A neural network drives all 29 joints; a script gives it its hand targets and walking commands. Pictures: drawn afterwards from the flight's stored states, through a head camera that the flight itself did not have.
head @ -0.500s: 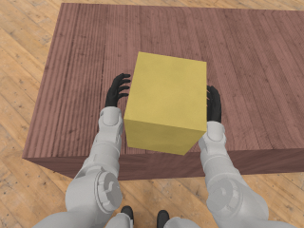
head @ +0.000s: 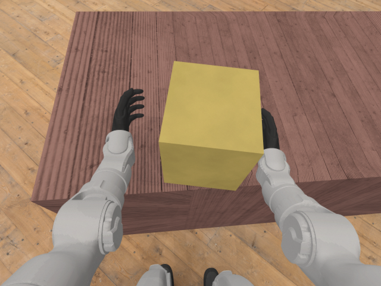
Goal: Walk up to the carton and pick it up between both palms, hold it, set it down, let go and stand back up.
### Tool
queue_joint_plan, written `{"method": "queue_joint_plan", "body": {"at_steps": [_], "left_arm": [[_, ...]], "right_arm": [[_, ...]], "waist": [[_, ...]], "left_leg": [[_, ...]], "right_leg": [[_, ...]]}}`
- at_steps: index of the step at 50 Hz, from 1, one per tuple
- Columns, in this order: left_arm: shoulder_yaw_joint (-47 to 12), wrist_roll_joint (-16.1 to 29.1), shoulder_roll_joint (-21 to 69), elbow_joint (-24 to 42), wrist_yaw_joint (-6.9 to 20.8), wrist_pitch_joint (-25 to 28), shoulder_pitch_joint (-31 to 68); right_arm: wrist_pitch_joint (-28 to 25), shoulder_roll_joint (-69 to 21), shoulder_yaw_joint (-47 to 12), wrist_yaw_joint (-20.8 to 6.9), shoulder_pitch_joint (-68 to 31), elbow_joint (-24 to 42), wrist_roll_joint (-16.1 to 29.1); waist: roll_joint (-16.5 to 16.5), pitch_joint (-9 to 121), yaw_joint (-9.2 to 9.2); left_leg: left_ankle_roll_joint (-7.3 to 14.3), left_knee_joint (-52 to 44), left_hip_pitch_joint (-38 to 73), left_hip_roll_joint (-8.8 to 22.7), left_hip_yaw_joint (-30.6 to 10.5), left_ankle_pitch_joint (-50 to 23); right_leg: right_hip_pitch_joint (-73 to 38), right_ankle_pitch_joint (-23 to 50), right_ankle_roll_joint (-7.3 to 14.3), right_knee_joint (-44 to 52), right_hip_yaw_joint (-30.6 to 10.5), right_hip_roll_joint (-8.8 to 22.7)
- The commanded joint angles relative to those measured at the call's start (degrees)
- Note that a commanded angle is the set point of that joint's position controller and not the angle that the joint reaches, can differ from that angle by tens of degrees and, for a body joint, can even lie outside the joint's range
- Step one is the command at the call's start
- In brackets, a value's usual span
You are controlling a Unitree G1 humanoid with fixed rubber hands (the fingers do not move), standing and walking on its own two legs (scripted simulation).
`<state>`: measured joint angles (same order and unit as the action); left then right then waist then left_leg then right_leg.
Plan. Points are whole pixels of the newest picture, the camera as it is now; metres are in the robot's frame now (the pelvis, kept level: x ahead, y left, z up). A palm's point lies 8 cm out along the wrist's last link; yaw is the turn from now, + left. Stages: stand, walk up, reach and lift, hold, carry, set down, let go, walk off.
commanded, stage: set down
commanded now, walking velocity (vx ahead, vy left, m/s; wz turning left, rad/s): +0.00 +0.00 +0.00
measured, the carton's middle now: (207, 131) +0.43 -0.02 +0.01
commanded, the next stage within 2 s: none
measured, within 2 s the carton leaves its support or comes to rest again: neither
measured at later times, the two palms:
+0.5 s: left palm (123, 158) +0.37 +0.16 -0.02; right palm (273, 163) +0.36 -0.17 +0.00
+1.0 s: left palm (113, 192) +0.29 +0.17 +0.00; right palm (301, 194) +0.28 -0.20 +0.01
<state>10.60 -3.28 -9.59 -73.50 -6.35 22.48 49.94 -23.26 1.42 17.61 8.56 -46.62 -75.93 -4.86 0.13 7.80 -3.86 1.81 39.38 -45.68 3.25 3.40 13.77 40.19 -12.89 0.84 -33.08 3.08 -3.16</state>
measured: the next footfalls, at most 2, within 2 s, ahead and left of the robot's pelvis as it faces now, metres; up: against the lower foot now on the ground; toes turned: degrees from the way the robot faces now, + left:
none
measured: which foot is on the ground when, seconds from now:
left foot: down 0.00-1.00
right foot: down 0.00-1.00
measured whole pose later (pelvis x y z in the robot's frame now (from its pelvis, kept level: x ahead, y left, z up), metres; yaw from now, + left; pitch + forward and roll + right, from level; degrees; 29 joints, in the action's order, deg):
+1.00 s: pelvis -0.01 -0.03 +0.02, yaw +2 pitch +9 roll +0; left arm -0.1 6.3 -9.9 -50.8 1.1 20.1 16.6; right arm -20.7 2.7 2.6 7.9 -11.9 -44.4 4.9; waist 0.9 7.4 -2.1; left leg 1.3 29.7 -30.3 1.4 3.4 9.0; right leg 27.8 -11.9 2.2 -30.0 3.1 -1.8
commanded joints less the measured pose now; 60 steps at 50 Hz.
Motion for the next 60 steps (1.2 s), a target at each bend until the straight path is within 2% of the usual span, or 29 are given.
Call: {"method": "queue_joint_plan", "body": {"at_steps": [1,2,3,5,12,13,14,16,19,20,23,26,28,29,33,34,35,36,37,38,42,48,49,54,56,57,58,59,60], "left_arm": [[-9.33,5.57,-0.63,1.93,1.49,2.92,19.19],[-9.02,4.83,-0.65,2.70,1.21,2.77,18.24],[-9.51,5.74,-0.75,3.35,1.17,3.08,18.23],[-10.26,5.73,0.05,5.74,0.65,3.58,18.68],[-10.29,6.49,-1.81,7.96,-1.22,4.77,15.23],[-10.70,6.35,-0.57,11.12,-1.24,4.96,10.77],[-10.24,6.18,-1.11,12.41,-1.48,5.20,12.04],[-10.83,7.19,-1.31,11.91,-1.32,5.71,12.60],[-11.76,7.61,0.58,14.97,-0.96,5.99,9.56],[-10.18,6.68,0.20,15.23,-0.71,5.74,6.48],[-10.10,6.84,-0.12,22.77,0.16,6.37,2.50],[-9.91,6.27,-0.31,25.45,1.81,6.01,-1.25],[-8.30,5.87,-1.28,29.43,2.36,5.67,-3.53],[-9.68,6.43,-0.46,30.77,2.56,5.56,-6.05],[-11.10,7.71,-0.98,36.13,3.25,4.66,-10.38],[-10.89,7.80,-0.43,37.03,4.05,4.02,-16.70],[-11.11,8.37,-1.55,38.57,4.56,3.83,-14.53],[-11.53,8.55,-1.32,38.46,5.28,3.22,-19.54],[-11.17,8.79,-3.26,35.42,5.61,2.79,-13.69],[-11.48,8.51,-1.61,39.14,6.02,2.50,-20.09],[-12.85,12.21,-4.74,38.63,7.32,1.70,-15.31],[-11.20,12.89,-6.98,41.80,8.45,-0.25,-24.57],[-11.77,13.08,-7.19,41.85,8.57,-0.73,-24.92],[-11.92,13.83,-8.31,42.94,9.88,-3.92,-25.78],[-11.11,14.03,-10.33,47.33,9.49,-4.29,-27.06],[-11.66,14.95,-10.04,49.54,9.21,-4.76,-27.74],[-12.49,14.06,-9.32,52.17,8.97,-4.93,-36.29],[-12.08,14.11,-9.57,55.52,8.92,-5.26,-38.10],[-12.06,14.19,-9.51,54.95,9.14,-5.71,-38.16]], "right_arm": [[-5.40,9.34,-7.20,-0.62,-18.15,8.11,11.24],[-5.85,10.28,-7.02,-0.58,-16.84,6.69,11.14],[-5.67,9.62,-8.56,-0.93,-16.95,8.18,12.78],[-5.83,10.36,-8.31,-1.42,-16.15,7.69,13.41],[-4.37,11.74,-9.92,-2.47,-14.69,10.50,15.05],[-4.89,10.85,-10.06,-2.16,-10.45,11.43,15.01],[-5.13,11.18,-10.63,-2.26,-12.32,13.16,15.73],[-4.49,10.86,-10.76,-1.97,-13.19,15.08,15.62],[-4.87,10.81,-10.44,-1.98,-9.11,14.48,16.02],[-4.69,10.43,-12.02,-1.82,-7.64,15.40,15.85],[-5.89,9.05,-13.04,-1.28,-2.16,21.55,15.96],[-5.78,9.61,-13.95,-1.03,1.88,20.82,15.79],[-5.95,9.41,-14.87,-0.89,3.84,23.58,16.52],[-6.28,10.14,-14.32,-0.97,5.71,24.65,16.39],[-6.53,9.73,-13.62,-0.89,9.20,29.90,16.95],[-6.31,8.33,-16.16,-0.96,15.69,31.37,17.36],[-6.05,8.19,-15.73,-0.69,13.13,33.65,16.84],[-6.26,8.22,-15.95,-0.66,17.16,35.34,16.46],[-5.04,8.10,-15.45,-0.47,11.87,34.20,15.73],[-5.36,6.58,-16.85,-0.27,18.75,36.47,16.38],[-2.60,4.66,-16.69,0.28,14.54,42.88,14.68],[0.78,1.43,-20.26,0.85,25.73,44.98,13.73],[1.37,1.48,-19.83,0.87,26.11,44.59,14.01],[3.99,-1.12,-19.54,3.04,28.14,49.09,11.97],[4.50,0.40,-19.40,3.19,30.46,51.27,11.97],[4.85,-0.71,-20.31,3.29,30.59,52.99,12.08],[4.22,-0.18,-19.43,3.11,38.00,53.47,11.43],[4.02,0.17,-20.37,3.16,39.34,56.65,11.70],[4.28,-0.11,-20.87,3.26,39.49,57.44,11.42]], "waist": [[-9.74,45.92,-0.29],[-10.85,44.91,-0.38],[-11.03,44.48,1.28],[-11.55,45.05,1.22],[-7.80,41.28,2.92],[-8.07,41.59,1.99],[-8.14,42.66,3.08],[-6.37,42.23,3.01],[-7.78,41.55,1.94],[-6.01,42.31,2.96],[-7.16,46.02,2.87],[-6.63,42.97,2.74],[-7.06,43.08,4.08],[-6.69,40.46,2.68],[-6.21,39.69,2.02],[-4.89,36.62,2.66],[-3.94,36.63,1.41],[-2.08,34.22,1.66],[-1.99,30.57,1.42],[-2.22,28.90,2.02],[1.83,21.81,1.15],[4.30,10.36,3.22],[2.84,9.80,2.87],[2.66,6.54,2.76],[1.48,5.73,3.45],[0.86,5.69,4.18],[0.05,5.60,3.54],[-0.41,6.25,4.60],[-0.09,5.53,4.71]], "left_leg": [[-7.31,2.92,34.82,-1.14,-4.13,-26.43],[-7.83,2.93,36.30,-1.04,-4.62,-26.72],[-7.97,3.04,36.37,-1.21,-4.64,-26.09],[-8.55,2.06,38.14,-0.77,-5.21,-25.31],[-7.71,-0.92,36.36,-0.46,-6.28,-14.49],[-8.00,-1.09,37.39,-0.30,-6.68,-15.16],[-8.31,-0.69,38.15,-0.36,-6.36,-17.57],[-7.27,-1.34,35.53,-0.69,-5.40,-14.99],[-7.48,-0.77,36.73,-0.88,-5.22,-17.34],[-7.14,-0.37,37.48,-0.95,-5.13,-20.33],[-6.96,-0.11,40.74,-1.61,-5.17,-26.11],[-6.63,-0.33,42.12,-1.43,-6.05,-30.09],[-6.21,-0.39,41.75,-1.82,-5.61,-31.27],[-6.47,-1.43,43.19,-1.49,-6.09,-31.24],[-5.81,-3.67,43.34,-2.03,-6.17,-27.38],[-5.59,-4.56,44.74,-1.92,-6.07,-26.86],[-4.96,-5.39,43.14,-2.46,-5.89,-25.42],[-4.22,-5.77,43.49,-2.45,-5.94,-24.95],[-3.58,-6.82,40.34,-2.79,-5.78,-20.97],[-3.52,-7.56,41.50,-3.06,-5.57,-21.06],[-1.21,-10.27,37.33,-3.44,-4.91,-10.32],[-0.07,-13.79,38.43,-3.23,-4.37,-5.63],[-0.28,-14.23,38.88,-3.07,-4.29,-5.50],[0.08,-14.62,38.41,-3.00,-3.90,-2.72],[-0.43,-14.65,40.37,-3.05,-3.63,-2.87],[-0.33,-14.87,39.43,-2.76,-3.37,-3.52],[-1.04,-15.12,41.97,-2.51,-3.97,-6.24],[-1.30,-15.17,42.84,-2.55,-3.78,-8.40],[-1.17,-14.76,43.35,-2.75,-3.52,-9.10]], "right_leg": [[2.58,14.32,0.25,1.52,2.07,-0.12],[4.08,12.51,0.82,1.82,2.61,-0.45],[4.42,10.67,1.01,2.17,2.32,0.00],[5.71,8.81,1.47,2.48,2.72,0.03],[2.61,3.25,1.21,2.50,1.69,0.09],[0.80,5.71,1.20,2.66,1.50,0.21],[0.47,7.02,1.30,2.43,1.56,0.01],[0.10,4.49,1.21,3.16,1.21,0.37],[-1.20,7.11,1.53,2.72,1.19,0.35],[-2.34,9.00,1.31,2.79,1.27,-0.02],[-6.27,13.92,0.97,3.56,0.58,-0.39],[-8.86,17.14,0.90,4.39,0.17,-0.38],[-10.13,17.91,0.81,4.59,0.09,-0.18],[-10.05,18.09,0.73,4.86,0.65,-0.24],[-13.30,15.33,0.95,6.08,0.18,-0.19],[-14.80,15.29,0.24,6.82,-0.03,0.14],[-15.49,14.74,-0.03,7.60,-0.54,0.27],[-16.87,14.95,-0.19,7.62,-0.84,0.75],[-15.90,12.00,-0.56,7.72,-1.17,1.07],[-18.43,11.92,-0.60,8.08,-1.32,1.52],[-18.73,2.86,-1.77,9.15,-2.52,2.71],[-24.59,-1.74,-2.37,10.44,-4.03,3.98],[-24.69,-2.35,-2.02,10.65,-4.21,4.03],[-24.82,-5.77,-2.49,12.65,-6.02,5.44],[-23.81,-7.24,-1.54,12.92,-5.55,5.36],[-24.47,-6.65,-1.71,12.37,-5.17,5.16],[-26.42,-3.05,-1.33,12.53,-4.56,4.62],[-27.44,-0.37,-1.65,12.50,-4.51,4.42],[-26.35,0.93,-1.80,12.87,-4.93,4.69]]}}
